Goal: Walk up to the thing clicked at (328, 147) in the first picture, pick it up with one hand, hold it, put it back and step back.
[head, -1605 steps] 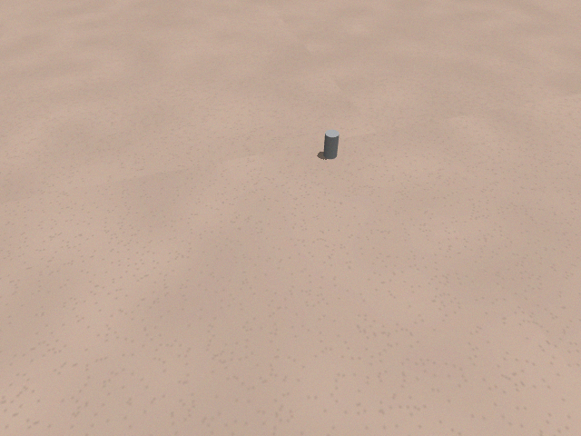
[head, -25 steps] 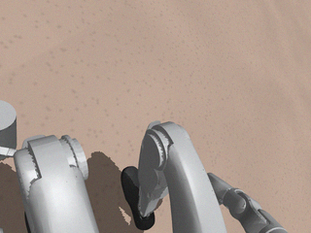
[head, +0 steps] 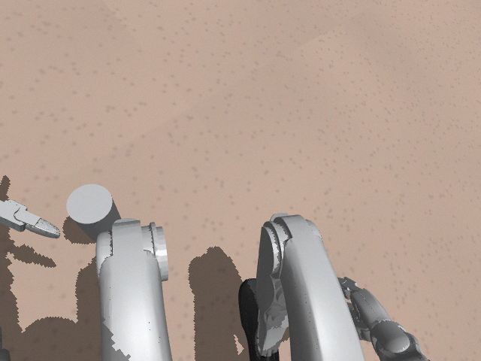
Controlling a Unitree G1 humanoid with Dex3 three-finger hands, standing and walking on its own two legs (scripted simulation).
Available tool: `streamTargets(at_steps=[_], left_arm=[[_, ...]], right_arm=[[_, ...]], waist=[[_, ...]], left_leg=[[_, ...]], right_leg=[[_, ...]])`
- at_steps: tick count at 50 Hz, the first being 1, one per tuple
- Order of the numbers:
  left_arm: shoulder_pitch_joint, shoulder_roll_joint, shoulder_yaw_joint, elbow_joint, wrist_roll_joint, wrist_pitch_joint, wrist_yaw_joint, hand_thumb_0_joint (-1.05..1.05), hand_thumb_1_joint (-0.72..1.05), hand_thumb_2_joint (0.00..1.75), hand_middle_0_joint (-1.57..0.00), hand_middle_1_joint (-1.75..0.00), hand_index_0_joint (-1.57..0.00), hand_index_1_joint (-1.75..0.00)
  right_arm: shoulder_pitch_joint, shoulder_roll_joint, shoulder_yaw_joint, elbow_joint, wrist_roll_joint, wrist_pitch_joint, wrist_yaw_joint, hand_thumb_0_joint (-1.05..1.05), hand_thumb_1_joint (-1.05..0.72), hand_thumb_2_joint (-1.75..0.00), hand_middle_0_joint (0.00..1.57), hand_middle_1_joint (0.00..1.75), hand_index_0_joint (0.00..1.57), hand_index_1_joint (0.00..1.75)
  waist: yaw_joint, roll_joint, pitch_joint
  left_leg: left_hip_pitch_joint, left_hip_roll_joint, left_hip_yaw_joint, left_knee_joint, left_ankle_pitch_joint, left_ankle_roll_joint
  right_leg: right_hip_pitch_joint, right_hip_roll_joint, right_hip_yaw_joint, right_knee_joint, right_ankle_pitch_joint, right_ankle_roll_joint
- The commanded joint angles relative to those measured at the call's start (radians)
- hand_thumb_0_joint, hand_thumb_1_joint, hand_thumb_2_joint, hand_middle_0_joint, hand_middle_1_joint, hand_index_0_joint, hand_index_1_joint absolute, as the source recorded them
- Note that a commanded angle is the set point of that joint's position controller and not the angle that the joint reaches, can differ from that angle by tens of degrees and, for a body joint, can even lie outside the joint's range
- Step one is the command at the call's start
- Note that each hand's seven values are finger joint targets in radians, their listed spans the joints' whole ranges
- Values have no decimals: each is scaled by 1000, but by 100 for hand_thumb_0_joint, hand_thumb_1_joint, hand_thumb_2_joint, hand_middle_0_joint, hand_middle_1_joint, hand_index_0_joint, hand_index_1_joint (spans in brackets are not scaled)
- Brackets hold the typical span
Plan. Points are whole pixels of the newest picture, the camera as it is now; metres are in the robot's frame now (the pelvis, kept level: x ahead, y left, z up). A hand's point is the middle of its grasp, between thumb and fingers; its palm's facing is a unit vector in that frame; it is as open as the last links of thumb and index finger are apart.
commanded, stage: home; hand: left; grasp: from the side
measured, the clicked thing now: (97, 215) +0.37 +0.25 -0.26
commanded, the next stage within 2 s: none
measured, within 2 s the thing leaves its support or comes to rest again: rests again in 0.06 s
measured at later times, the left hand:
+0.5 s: hand out of the picture +0.27 +0.28 +0.11, palm faces +0.23 -0.89 -0.40, open 17.6 cm
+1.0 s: hand out of the picture +0.24 +0.23 +0.31, palm faces +0.28 -0.91 -0.31, open 17.5 cm
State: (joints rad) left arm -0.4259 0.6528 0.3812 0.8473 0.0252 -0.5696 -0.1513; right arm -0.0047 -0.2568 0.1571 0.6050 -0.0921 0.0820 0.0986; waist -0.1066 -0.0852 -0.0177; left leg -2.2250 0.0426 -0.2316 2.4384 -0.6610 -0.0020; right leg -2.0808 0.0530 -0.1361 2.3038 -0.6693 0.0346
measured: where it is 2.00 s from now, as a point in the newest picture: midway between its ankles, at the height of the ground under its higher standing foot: (204, 355)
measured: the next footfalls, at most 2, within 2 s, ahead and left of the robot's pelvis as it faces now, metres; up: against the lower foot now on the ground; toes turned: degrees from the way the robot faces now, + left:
none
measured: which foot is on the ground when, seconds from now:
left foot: down 0.00-1.00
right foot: down 0.00-1.00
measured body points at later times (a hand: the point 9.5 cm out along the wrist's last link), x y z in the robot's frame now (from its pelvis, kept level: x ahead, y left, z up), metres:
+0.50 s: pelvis +0.03 -0.02 +0.21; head +0.18 +0.04 +0.63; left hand +0.26 +0.33 +0.14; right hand +0.25 -0.24 +0.10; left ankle +0.09 +0.13 -0.30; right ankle +0.12 -0.13 -0.30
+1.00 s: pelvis +0.10 +0.01 +0.37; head +0.13 +0.03 +0.82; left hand +0.22 +0.28 +0.34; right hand +0.30 -0.20 +0.30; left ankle +0.09 +0.13 -0.30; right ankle +0.12 -0.13 -0.30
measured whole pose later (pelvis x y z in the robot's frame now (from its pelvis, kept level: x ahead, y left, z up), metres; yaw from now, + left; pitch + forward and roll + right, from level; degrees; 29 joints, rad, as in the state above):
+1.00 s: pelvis +0.10 +0.01 +0.37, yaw +12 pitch +12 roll -3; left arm 0.45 0.24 -0.01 -0.01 -0.01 0.27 0.17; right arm 0.29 -0.19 0.03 0.48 0.03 -0.03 -0.18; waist -0.04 0.04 -0.18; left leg -0.77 0.05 -0.04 1.07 -0.51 -0.01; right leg -0.69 -0.01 -0.04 1.00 -0.52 0.03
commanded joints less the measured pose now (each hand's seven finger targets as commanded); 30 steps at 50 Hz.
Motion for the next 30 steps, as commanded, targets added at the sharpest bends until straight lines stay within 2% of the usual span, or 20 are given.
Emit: streamTargets(at_steps=[1, 3, 4, 5, 8, 9, 10, 12, 14, 15, 18, 19, 21, 22, 23, 24, 26, 28, 29, 30], left_arm=[[-127, 251, 99, -284, 2, 71, 58, 0, -61, 2, -4, -4, -4, -4], [-66, 184, 57, -326, 9, 137, 71, 0, -58, 4, -5, -5, -5, -5], [-29, 152, 37, -340, 6, 173, 79, 0, -59, 3, -5, -5, -5, -5], [-5, 106, -2, -357, 6, 208, 84, 0, -60, 2, -4, -4, -4, -4], [51, 74, -48, -506, 0, 299, 118, 0, -57, 4, -5, -5, -5, -5], [101, 72, -40, -515, 1, 334, 130, 0, -61, 2, -4, -4, -4, -4], [112, 89, -34, -560, -3, 359, 142, 0, -59, 3, -5, -5, -5, -5], [149, 75, -36, -595, -1, 405, 162, 0, -61, 2, -4, -4, -4, -4], [169, 80, -27, -668, -3, 443, 184, 0, -61, 2, -4, -4, -4, -4], [224, 75, -22, -668, -2, 462, 197, 0, -61, 2, -4, -4, -4, -4], [261, 44, -36, -704, -9, 505, 228, 0, -57, 4, -5, -5, -5, -5], [303, 6, -57, -685, -9, 519, 235, 0, -60, 3, -4, -4, -4, -4], [367, -60, -97, -642, -10, 546, 246, 0, -61, 2, -4, -4, -4, -4], [383, -61, -94, -652, -11, 557, 253, 0, -59, 3, -4, -4, -4, -4], [407, -93, -119, -629, -11, 569, 259, 0, -60, 3, -4, -4, -4, -4], [386, -65, -105, -702, -16, 574, 267, 0, -59, 3, -5, -5, -4, -5], [438, -140, -167, -671, -18, 601, 274, 0, -58, 4, -5, -5, -5, -5], [467, -160, -180, -676, -22, 621, 287, 0, -56, 5, -5, -5, -5, -5], [501, -187, -198, -639, -21, 636, 290, 0, -56, 5, -5, -5, -5, -5], [519, -191, -200, -664, -22, 647, 295, 0, -58, 4, -5, -5, -5, -5]], right_arm=[[104, -255, -155, -74, 49, 21, -34, 0, -90, -90, 20, 30, 20, 30], [112, -245, -186, -89, 68, 28, -46, 0, -90, -90, 20, 30, 20, 30], [125, -237, -202, -83, 77, 31, -51, 0, -90, -90, 20, 30, 20, 30], [130, -232, -211, -88, 84, 33, -57, 0, -90, -90, 20, 30, 20, 30], [138, -211, -224, -128, 106, 33, -72, 0, -89, -90, 20, 30, 20, 30], [151, -212, -232, -130, 112, 34, -76, 0, -90, -90, 20, 30, 20, 30], [142, -205, -231, -144, 119, 33, -84, 0, -89, -90, 20, 30, 20, 30], [155, -200, -240, -147, 128, 33, -101, 0, -90, -90, 20, 30, 20, 30], [164, -186, -241, -157, 133, 28, -118, 0, -90, -90, 20, 30, 20, 30], [163, -176, -241, -161, 134, 24, -126, 0, -89, -90, 20, 30, 20, 30], [151, -145, -234, -178, 138, 7, -153, 0, -90, -90, 20, 30, 20, 30], [151, -139, -232, -177, 138, -2, -161, 0, -89, -90, 20, 30, 20, 30], [156, -133, -233, -178, 139, -23, -176, 0, -90, -90, 20, 30, 20, 30], [161, -133, -234, -185, 141, -30, -183, 0, -90, -90, 20, 30, 20, 30], [158, -129, -229, -194, 141, -38, -190, 0, -90, -90, 20, 30, 20, 30], [176, -127, -228, -185, 141, -43, -195, 0, -90, -90, 20, 30, 20, 30], [188, -114, -221, -191, 140, -61, -203, 0, -90, -90, 20, 30, 20, 30], [193, -109, -216, -186, 139, -79, -212, 0, -90, -90, 20, 30, 20, 30], [192, -107, -212, -192, 139, -88, -216, 0, -89, -90, 20, 30, 20, 30], [197, -109, -211, -198, 141, -94, -220, 0, -90, -90, 20, 30, 20, 30]], waist=[[50, 415, -637], [49, 365, -646], [60, 339, -658], [50, 315, -669], [52, 227, -717], [57, 211, -728], [66, 185, -712], [66, 175, -707], [79, 195, -728], [86, 187, -734], [78, 157, -674], [76, 154, -645], [73, 155, -612], [80, 168, -610], [71, 166, -586], [85, 171, -588], [63, 168, -551], [66, 164, -511], [55, 148, -488], [68, 156, -490]], left_leg=[[537, 6, 108, -447, 35, 5], [565, 9, 107, -510, -18, 10], [578, 6, 120, -530, -27, 13], [593, 6, 127, -543, -22, 14], [624, 0, 148, -598, -9, 25], [648, 1, 149, -623, 1, 26], [646, 2, 154, -650, -27, 28], [705, 5, 151, -703, -35, 29], [774, 3, 162, -751, 5, 29], [805, 2, 169, -772, 42, 30], [830, -4, 191, -841, 37, 33], [861, -4, 192, -872, 37, 32], [928, -5, 196, -922, 79, 31], [968, -7, 199, -952, 102, 29], [1001, -8, 198, -986, 118, 29], [1049, -7, 197, -1016, 142, 27], [1101, -9, 206, -1059, 182, 25], [1153, -11, 208, -1118, 195, 23], [1172, -12, 209, -1142, 204, 24], [1221, -12, 207, -1177, 230, 21]], right_leg=[[185, 26, -25, -257, 97, -83], [186, 21, -11, -306, 52, -84], [211, 20, 5, -350, 41, -82], [231, 17, 13, -381, 46, -79], [360, 8, 47, -506, 33, -69], [401, 6, 51, -531, 44, -66], [433, 3, 68, -574, 6, -64], [478, -1, 79, -619, 2, -64], [558, -9, 96, -671, 35, -62], [607, -10, 101, -696, 65, -60], [720, -19, 139, -808, 34, -51], [737, -21, 139, -835, 31, -51], [776, -22, 129, -875, 81, -53], [806, -23, 126, -897, 108, -53], [831, -23, 119, -923, 128, -54], [861, -25, 118, -946, 149, -54], [923, -29, 125, -1007, 192, -51], [984, -34, 124, -1062, 203, -51], [1016, -36, 122, -1092, 212, -50], [1046, -35, 111, -1109, 236, -54]])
